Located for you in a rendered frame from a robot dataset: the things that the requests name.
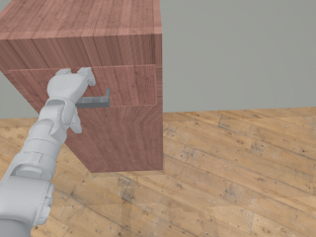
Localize left robot upper arm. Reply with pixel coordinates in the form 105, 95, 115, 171
0, 175, 55, 237

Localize cabinet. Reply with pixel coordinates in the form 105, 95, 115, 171
0, 0, 163, 173

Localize robot left forearm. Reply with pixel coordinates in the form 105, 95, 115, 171
0, 96, 76, 192

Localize drawer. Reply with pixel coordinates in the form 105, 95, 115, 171
10, 64, 156, 109

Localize handle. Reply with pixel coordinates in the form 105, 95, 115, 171
75, 88, 111, 109

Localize robot left hand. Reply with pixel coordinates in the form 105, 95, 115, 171
46, 67, 96, 133

